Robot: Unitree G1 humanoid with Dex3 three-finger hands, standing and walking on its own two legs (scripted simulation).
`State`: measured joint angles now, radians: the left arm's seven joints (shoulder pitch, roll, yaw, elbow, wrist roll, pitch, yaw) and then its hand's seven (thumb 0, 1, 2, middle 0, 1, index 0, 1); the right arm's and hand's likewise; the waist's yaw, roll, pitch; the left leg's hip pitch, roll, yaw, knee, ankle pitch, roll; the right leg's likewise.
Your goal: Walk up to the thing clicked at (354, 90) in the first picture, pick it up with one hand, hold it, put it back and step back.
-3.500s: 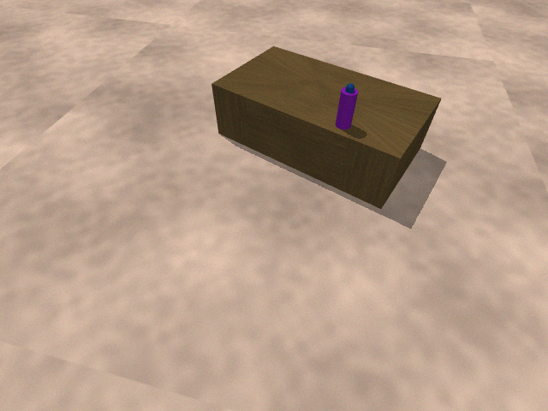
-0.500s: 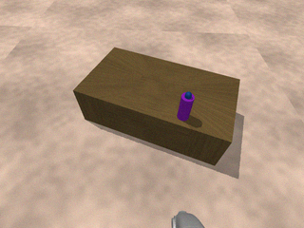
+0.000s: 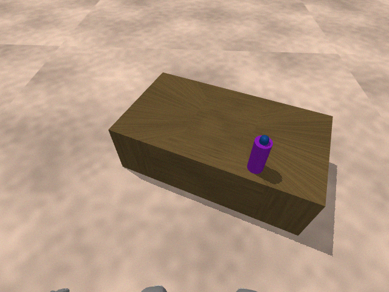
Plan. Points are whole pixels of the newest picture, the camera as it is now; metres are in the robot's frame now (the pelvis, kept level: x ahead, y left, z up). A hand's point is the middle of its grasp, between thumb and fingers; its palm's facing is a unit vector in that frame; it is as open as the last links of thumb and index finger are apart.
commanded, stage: walk up
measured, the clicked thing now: (259, 153) +0.70 -0.25 -0.31
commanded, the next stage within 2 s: stand in 1.76 s
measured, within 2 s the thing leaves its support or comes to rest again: neither
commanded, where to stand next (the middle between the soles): +0.07 -0.03 m, yaw +0 degrees
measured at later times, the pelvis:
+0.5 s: pelvis +0.01 -0.02 +0.01, yaw -1 degrees
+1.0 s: pelvis +0.02 -0.01 +0.02, yaw +0 degrees
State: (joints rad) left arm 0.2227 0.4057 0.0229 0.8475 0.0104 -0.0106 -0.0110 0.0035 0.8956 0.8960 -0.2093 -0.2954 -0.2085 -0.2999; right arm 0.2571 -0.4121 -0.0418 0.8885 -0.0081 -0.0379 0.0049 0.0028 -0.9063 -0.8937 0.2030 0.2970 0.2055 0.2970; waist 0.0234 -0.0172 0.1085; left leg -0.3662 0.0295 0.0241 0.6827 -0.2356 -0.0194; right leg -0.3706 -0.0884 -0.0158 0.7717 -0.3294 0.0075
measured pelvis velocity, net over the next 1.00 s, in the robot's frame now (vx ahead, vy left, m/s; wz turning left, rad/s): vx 0.02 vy -0.01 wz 0.00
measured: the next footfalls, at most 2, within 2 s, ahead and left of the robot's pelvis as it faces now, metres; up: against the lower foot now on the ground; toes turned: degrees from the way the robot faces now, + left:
right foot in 0.24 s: +0.02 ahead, -0.15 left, +0.00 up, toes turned -2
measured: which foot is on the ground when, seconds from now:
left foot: down 0.00-1.00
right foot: down 0.00-0.02, up 0.04-0.22, down 0.24-1.00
